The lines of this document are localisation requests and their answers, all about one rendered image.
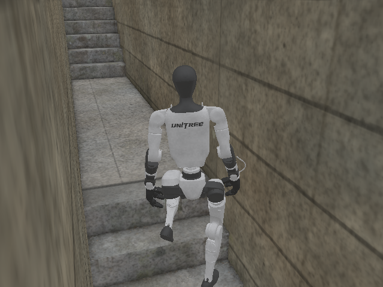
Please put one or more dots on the robot right upper arm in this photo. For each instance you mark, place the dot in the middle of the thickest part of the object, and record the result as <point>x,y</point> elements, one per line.
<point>217,115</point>

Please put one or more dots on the left robot hand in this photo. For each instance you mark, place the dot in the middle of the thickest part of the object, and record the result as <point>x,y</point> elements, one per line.
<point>150,194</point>

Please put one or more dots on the right robot hand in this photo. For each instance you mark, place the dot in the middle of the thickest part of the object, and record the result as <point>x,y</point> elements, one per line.
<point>229,183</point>

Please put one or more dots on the robot left upper arm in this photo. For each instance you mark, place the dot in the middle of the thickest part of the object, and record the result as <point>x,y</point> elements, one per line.
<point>157,119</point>

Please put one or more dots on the right robot forearm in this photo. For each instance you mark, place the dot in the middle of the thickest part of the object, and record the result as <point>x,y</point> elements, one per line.
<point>231,166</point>

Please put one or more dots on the robot left shin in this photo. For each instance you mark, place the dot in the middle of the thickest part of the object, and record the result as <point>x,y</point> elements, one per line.
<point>171,208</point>

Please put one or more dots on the left robot forearm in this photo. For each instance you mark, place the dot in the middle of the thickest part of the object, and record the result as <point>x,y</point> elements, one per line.
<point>150,173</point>

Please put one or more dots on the right robot thigh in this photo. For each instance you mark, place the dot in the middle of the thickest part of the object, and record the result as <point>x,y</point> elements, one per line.
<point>216,204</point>

